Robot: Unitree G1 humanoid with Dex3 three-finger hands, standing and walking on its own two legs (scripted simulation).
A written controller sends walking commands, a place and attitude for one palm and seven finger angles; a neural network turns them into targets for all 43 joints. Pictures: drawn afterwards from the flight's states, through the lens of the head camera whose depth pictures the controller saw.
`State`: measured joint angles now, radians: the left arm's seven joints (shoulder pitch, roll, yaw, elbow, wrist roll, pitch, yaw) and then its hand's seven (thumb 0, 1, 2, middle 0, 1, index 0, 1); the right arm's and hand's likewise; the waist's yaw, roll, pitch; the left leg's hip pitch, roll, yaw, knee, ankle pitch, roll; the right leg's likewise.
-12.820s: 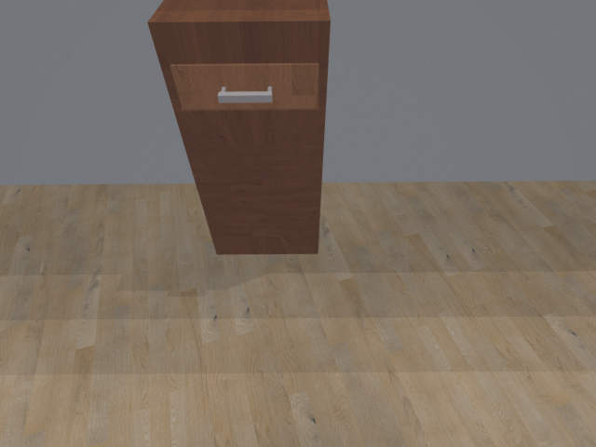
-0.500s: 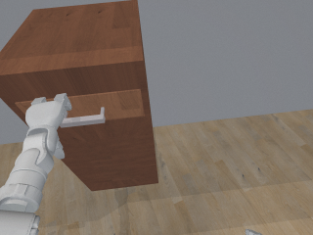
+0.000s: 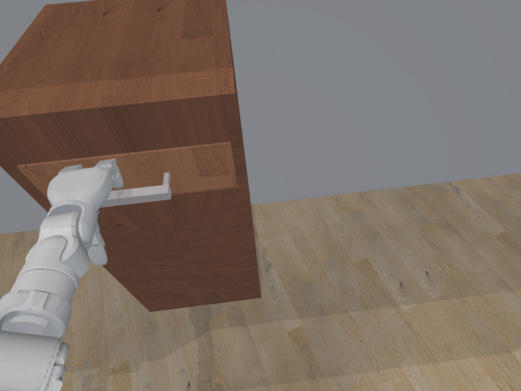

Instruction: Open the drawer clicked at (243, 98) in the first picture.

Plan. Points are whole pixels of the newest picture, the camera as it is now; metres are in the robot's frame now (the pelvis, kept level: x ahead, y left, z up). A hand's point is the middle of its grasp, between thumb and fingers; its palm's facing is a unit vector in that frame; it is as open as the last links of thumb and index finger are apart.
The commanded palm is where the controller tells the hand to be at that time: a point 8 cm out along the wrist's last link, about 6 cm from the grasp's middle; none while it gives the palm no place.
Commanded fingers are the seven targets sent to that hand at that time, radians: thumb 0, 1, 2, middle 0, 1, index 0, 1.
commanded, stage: move the hooked fingers above the handle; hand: left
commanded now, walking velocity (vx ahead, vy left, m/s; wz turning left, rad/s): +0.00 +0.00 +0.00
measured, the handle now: (134, 188) +0.47 +0.27 +0.00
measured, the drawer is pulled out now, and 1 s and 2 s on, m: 0.00 0.00 0.00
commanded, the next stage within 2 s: lower the fingers behind the handle in 1.64 s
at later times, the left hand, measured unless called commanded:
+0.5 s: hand (102, 225) +0.37 +0.29 +0.03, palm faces -0.24 -0.06 -0.97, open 13.8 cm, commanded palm +0.38 +0.28 +0.12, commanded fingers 0.00 -0.50 0.30 -0.30 -1.20 -0.30 -1.20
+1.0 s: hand (125, 218) +0.38 +0.25 +0.04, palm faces -0.18 -0.06 -0.98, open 13.8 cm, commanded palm +0.38 +0.27 +0.12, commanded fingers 0.00 -0.50 0.30 -0.30 -1.20 -0.30 -1.20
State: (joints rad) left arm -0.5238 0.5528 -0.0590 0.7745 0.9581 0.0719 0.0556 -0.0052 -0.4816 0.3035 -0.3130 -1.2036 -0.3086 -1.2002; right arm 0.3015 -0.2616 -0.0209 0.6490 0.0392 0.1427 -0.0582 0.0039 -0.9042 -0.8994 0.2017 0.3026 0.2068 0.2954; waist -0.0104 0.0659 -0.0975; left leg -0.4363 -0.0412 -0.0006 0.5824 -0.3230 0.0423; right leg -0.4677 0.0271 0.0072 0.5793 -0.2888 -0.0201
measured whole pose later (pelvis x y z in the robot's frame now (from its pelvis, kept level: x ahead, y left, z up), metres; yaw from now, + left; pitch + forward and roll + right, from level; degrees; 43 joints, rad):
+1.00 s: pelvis -0.01 +0.01 +0.00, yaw +1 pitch +9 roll -1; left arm -0.49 0.49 -0.10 0.64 0.98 -0.09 0.03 -0.01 -0.48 0.30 -0.32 -1.21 -0.32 -1.21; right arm 0.30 -0.25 -0.03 0.65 0.02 0.13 -0.07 0.00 -0.90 -0.90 0.20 0.30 0.21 0.30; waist -0.01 0.04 -0.09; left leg -0.46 -0.05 -0.01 0.63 -0.34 0.05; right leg -0.47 0.01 -0.01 0.61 -0.30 -0.01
